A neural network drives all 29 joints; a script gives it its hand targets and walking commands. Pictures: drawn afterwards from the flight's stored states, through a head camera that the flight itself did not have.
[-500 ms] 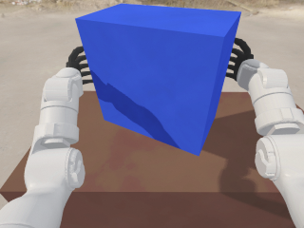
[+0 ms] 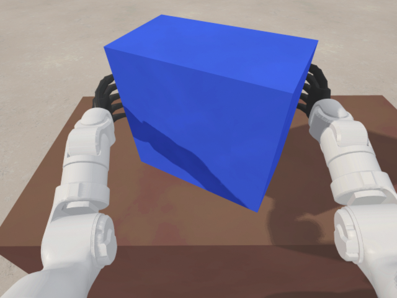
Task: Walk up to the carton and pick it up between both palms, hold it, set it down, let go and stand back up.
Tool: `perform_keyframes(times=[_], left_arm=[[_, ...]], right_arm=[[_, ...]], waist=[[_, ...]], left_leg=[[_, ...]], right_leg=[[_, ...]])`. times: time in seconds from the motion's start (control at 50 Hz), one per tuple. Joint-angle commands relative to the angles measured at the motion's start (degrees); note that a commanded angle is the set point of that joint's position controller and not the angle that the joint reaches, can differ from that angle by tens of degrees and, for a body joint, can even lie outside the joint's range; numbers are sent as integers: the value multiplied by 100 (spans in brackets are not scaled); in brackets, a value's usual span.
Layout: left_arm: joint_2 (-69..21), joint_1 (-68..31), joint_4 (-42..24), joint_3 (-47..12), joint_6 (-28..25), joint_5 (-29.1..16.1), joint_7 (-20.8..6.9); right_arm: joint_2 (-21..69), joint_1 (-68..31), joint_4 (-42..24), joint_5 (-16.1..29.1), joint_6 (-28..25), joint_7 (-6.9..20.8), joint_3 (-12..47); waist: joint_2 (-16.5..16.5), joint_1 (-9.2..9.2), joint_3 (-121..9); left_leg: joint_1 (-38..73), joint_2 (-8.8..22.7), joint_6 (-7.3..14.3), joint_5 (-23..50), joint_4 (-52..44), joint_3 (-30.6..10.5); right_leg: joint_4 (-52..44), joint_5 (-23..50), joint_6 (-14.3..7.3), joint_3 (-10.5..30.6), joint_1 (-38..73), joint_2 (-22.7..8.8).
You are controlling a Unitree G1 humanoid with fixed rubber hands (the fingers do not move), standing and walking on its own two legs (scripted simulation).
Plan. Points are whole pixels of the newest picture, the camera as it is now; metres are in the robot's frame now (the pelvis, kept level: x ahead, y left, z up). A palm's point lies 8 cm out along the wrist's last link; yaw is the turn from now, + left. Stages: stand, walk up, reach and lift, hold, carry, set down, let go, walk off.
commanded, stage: set down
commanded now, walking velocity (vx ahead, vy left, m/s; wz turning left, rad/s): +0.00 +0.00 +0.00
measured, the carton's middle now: (209, 114) +0.41 +0.00 +0.19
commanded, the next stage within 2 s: none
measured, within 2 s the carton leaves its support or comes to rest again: neither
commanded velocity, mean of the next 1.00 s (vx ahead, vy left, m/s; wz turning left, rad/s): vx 0.00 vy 0.00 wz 0.00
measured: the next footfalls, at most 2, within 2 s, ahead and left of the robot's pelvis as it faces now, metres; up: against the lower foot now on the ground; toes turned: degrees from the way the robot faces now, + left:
none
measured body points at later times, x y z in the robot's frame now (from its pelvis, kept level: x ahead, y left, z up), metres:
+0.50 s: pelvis -0.01 +0.00 +0.00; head -0.04 +0.01 +0.45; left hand +0.41 +0.20 +0.20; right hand +0.41 -0.22 +0.21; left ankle +0.02 +0.15 -0.74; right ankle +0.01 -0.13 -0.74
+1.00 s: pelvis +0.01 +0.00 +0.00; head +0.01 +0.02 +0.45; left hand +0.44 +0.20 +0.15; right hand +0.43 -0.22 +0.16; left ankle +0.02 +0.15 -0.74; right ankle +0.01 -0.13 -0.74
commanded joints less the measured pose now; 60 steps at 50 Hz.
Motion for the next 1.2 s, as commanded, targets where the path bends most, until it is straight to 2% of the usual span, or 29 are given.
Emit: perform_keyframes(times=[0.0, 0.1, 0.24, 0.34, 0.4, 0.58, 0.66, 0.86, 1.02, 1.18], left_arm=[[-3457, -4745, -2910, -2331, -465, -845, -810], [-3353, -4536, -2390, -1996, -341, -617, -985], [-3525, -4782, -1719, -1834, -500, -556, -1069], [-3451, -4695, -1021, -1557, -664, -384, -1089], [-3411, -4704, -793, -1457, -814, -324, -1071], [-3492, -4750, -592, -1412, -1280, -260, -972], [-3493, -4663, -598, -1420, -1429, -228, -965], [-3622, -4258, -754, -1668, -1659, -186, -955], [-3733, -4211, -669, -1813, -1833, -189, -922], [-3610, -4146, -118, -1531, -2031, 10, -904]], right_arm=[[4094, -4948, -2846, 984, -428, 676, 1893], [3898, -4599, -2175, 743, -261, 743, 1497], [3828, -4904, -1626, 312, -493, 949, 937], [3788, -4942, -1138, -150, -699, 1081, 512], [3853, -4976, -1013, -356, -854, 1149, 407], [4069, -4919, -915, -594, -1287, 1197, 412], [4109, -4724, -884, -636, -1408, 1164, 460], [3971, -4318, -1076, -707, -1688, 1076, 509], [3828, -4153, -1039, -906, -1891, 1098, 399], [3678, -3990, -672, -1234, -2093, 1237, 113]], waist=[[77, -153, -4281], [37, -254, -3589], [39, -262, -3034], [-125, -218, -2625], [-226, -151, -2545], [-272, -62, -2941], [-251, -93, -3170], [-49, -302, -3463], [50, -408, -3452], [15, -306, -3228]], left_leg=[[1078, -598, -40, 2702, -165, 485], [909, -567, 34, 2075, -375, 524], [800, -476, 71, 1235, -577, 548], [554, -438, 137, 480, -748, 613], [409, -430, 164, 263, -799, 665], [355, -447, 152, 580, -716, 740], [423, -459, 133, 854, -660, 752], [757, -455, -46, 1717, -415, 718], [910, -390, -147, 1869, -326, 713], [761, -338, -130, 1507, -402, 812]], right_leg=[[-149, 4066, 263, -404, 2689, 88], [-302, 3301, 239, -406, 2421, 50], [-533, 1934, 167, -514, 1709, 65], [-664, 1119, 175, -549, 1430, 24], [-663, 923, 204, -579, 1406, 13], [-487, 1581, 298, -584, 1728, -23], [-405, 2042, 319, -583, 1923, -42], [-260, 3126, 316, -650, 2120, -26], [-265, 3147, 300, -719, 1881, -8], [-327, 2715, 284, -760, 1636, -6]])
